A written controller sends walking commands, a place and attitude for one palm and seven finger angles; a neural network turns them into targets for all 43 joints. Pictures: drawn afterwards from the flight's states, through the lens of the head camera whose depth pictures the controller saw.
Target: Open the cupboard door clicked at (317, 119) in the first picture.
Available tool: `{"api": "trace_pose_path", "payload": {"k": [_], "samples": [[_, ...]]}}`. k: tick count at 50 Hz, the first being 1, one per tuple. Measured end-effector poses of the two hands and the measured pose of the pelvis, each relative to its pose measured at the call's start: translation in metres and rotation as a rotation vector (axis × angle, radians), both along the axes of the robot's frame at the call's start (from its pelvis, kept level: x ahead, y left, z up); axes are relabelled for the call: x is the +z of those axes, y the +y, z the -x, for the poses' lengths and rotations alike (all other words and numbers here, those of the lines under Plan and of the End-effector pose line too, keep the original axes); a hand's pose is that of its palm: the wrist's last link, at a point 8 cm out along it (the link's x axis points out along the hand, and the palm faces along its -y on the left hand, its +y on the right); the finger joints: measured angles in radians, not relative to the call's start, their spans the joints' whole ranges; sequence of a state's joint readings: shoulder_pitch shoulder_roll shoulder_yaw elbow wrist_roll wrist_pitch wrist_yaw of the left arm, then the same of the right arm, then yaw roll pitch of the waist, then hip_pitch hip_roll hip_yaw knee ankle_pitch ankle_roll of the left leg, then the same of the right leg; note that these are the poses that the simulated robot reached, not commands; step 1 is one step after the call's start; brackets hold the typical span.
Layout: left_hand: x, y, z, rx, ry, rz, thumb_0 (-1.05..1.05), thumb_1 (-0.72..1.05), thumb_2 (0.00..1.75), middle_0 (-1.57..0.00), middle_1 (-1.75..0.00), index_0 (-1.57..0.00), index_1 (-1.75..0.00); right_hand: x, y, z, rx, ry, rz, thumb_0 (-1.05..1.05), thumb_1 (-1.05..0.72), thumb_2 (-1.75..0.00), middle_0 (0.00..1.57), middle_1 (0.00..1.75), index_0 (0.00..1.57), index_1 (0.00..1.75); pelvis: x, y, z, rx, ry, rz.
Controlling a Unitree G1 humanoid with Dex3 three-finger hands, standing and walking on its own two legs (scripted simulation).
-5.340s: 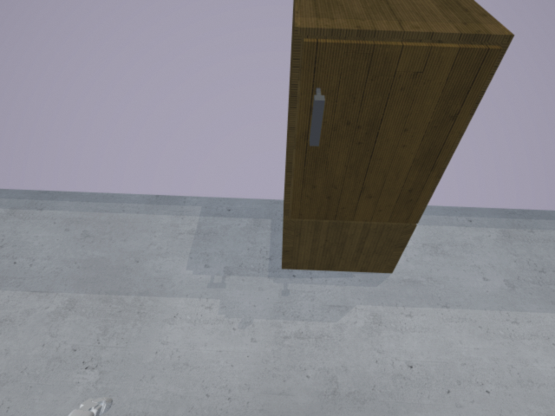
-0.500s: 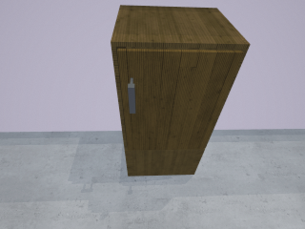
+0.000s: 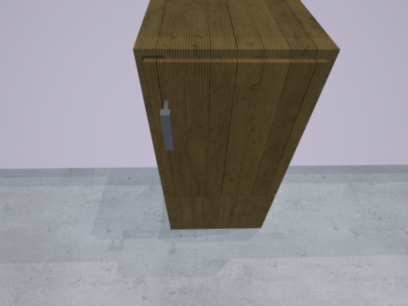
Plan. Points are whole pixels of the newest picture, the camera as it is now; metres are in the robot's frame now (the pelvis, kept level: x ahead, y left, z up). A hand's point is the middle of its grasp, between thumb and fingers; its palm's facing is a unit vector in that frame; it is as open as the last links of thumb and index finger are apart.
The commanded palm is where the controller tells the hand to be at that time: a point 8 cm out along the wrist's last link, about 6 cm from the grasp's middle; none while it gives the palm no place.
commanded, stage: shuffle to correct the standing spot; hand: left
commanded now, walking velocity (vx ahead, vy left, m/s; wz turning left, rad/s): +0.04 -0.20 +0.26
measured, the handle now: (168, 125) +0.55 +0.13 +0.02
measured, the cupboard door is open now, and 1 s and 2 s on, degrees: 0 0 0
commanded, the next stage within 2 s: come to a stop and stand still in 0.50 s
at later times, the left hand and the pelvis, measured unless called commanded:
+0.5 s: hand out of the picture +0.07 +0.14 -0.17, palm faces +0.09 -0.98 -0.18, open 7.4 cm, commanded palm none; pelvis +0.05 -0.06 +0.01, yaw +3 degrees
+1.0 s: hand out of the picture +0.07 +0.07 -0.18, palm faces +0.15 -0.97 -0.18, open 7.3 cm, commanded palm none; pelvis +0.02 -0.11 -0.01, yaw +5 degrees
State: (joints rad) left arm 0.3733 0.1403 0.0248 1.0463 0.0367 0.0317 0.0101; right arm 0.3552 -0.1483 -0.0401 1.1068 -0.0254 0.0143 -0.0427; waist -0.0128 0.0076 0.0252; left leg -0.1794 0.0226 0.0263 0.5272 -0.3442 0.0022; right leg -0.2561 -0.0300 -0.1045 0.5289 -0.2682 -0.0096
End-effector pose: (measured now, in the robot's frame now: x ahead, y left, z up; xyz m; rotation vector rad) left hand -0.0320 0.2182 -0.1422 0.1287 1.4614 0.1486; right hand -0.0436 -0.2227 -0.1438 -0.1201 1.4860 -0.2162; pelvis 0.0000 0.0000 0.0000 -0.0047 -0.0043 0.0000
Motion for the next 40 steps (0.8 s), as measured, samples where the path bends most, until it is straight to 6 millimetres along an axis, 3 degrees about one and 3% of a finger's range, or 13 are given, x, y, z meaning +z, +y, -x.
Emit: {"api": "trace_pose_path", "payload": {"k": [3,7,11,15,18,23,28,31,35,40], "samples": [[-0.003,-0.013,-0.006,0.035,-0.017,0.003,0.00,0.91,0.90,-0.20,-0.29,-0.19,-0.30,0.000,-0.015,-0.017,0.036,0.010,0.014,0.00,-0.90,-0.89,0.21,0.30,0.20,0.30,-0.002,-0.010,-0.007,0.031,0.013,0.009],[-0.008,-0.028,-0.009,0.087,-0.026,0.027,0.00,0.91,0.90,-0.20,-0.29,-0.19,-0.30,0.004,-0.029,-0.054,0.101,-0.009,0.045,0.00,-0.91,-0.90,0.20,0.30,0.20,0.30,-0.002,-0.016,-0.014,0.071,0.015,0.022],[-0.021,-0.038,-0.012,0.109,-0.009,0.067,0.00,0.91,0.90,-0.20,-0.29,-0.19,-0.30,0.004,-0.031,-0.097,0.144,-0.104,0.073,0.00,-0.91,-0.90,0.20,0.30,0.20,0.30,-0.009,-0.015,-0.023,0.081,0.008,0.039],[-0.025,-0.041,-0.025,0.080,0.008,0.086,0.00,0.91,0.90,-0.20,-0.29,-0.19,-0.30,0.009,-0.028,-0.122,0.142,-0.186,0.078,0.00,-0.91,-0.90,0.20,0.30,0.20,0.30,-0.009,-0.019,-0.032,0.057,-0.002,0.016],[-0.018,-0.039,-0.046,0.067,-0.018,0.068,0.01,0.91,0.90,-0.20,-0.29,-0.20,-0.30,0.015,-0.030,-0.125,0.139,-0.191,0.071,0.00,-0.91,-0.89,0.20,0.30,0.20,0.30,-0.002,-0.027,-0.038,0.061,0.000,0.019],[-0.003,-0.031,-0.081,0.066,-0.084,0.010,0.02,0.92,0.90,-0.20,-0.29,-0.19,-0.30,0.018,-0.051,-0.116,0.126,-0.129,0.059,0.00,-0.92,-0.89,0.21,0.30,0.20,0.30,0.006,-0.047,-0.045,0.062,0.002,0.030],[0.008,-0.043,-0.120,0.020,-0.141,-0.049,0.01,0.92,0.90,-0.20,-0.29,-0.19,-0.30,0.006,-0.087,-0.102,0.077,-0.068,0.038,0.00,-0.91,-0.89,0.21,0.30,0.20,0.30,0.003,-0.077,-0.052,0.057,-0.002,0.025],[0.006,-0.057,-0.139,-0.004,-0.191,-0.092,0.01,0.91,0.90,-0.20,-0.29,-0.19,-0.30,-0.012,-0.117,-0.096,0.054,-0.031,0.027,0.00,-0.91,-0.89,0.21,0.30,0.20,0.30,-0.010,-0.100,-0.058,0.061,0.001,0.001],[0.010,-0.082,-0.144,-0.006,-0.221,-0.100,0.01,0.91,0.90,-0.20,-0.29,-0.19,-0.30,-0.017,-0.145,-0.102,0.060,-0.008,0.045,0.00,-0.91,-0.89,0.21,0.30,0.20,0.30,-0.010,-0.113,-0.055,0.072,-0.009,0.015],[0.007,-0.112,-0.138,-0.004,-0.231,-0.056,0.00,0.91,0.90,-0.20,-0.29,-0.19,-0.30,-0.008,-0.153,-0.120,0.086,-0.073,0.032,0.00,-0.91,-0.90,0.20,0.30,0.20,0.30,-0.006,-0.123,-0.049,0.073,-0.012,0.007]]}}
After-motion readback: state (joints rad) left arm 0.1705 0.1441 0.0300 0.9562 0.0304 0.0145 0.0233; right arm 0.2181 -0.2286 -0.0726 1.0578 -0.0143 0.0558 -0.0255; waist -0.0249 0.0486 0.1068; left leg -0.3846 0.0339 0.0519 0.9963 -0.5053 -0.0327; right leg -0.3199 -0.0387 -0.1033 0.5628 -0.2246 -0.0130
